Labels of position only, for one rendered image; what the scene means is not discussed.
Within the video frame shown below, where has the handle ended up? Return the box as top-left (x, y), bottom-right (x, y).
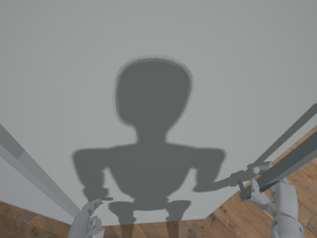
top-left (237, 131), bottom-right (317, 202)

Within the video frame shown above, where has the robot left hand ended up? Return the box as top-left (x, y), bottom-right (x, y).
top-left (68, 198), bottom-right (105, 238)

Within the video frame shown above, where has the robot right forearm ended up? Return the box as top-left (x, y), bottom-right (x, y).
top-left (270, 215), bottom-right (305, 238)

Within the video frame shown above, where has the fridge door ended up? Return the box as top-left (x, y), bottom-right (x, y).
top-left (0, 0), bottom-right (317, 226)

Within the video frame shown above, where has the robot right hand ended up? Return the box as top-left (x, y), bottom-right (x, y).
top-left (250, 166), bottom-right (298, 220)

